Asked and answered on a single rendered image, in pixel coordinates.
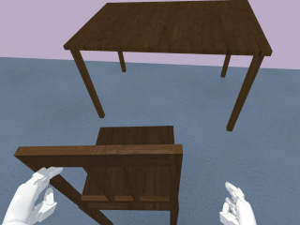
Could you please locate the robot left hand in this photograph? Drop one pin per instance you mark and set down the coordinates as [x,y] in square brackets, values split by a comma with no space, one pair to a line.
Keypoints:
[23,202]

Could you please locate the table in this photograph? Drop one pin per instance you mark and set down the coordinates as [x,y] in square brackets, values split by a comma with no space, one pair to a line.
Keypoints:
[220,27]

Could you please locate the chair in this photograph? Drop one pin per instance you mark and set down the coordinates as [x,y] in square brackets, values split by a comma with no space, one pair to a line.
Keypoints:
[129,168]

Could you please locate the robot right hand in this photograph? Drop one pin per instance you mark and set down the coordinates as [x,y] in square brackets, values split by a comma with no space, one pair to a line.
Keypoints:
[242,213]

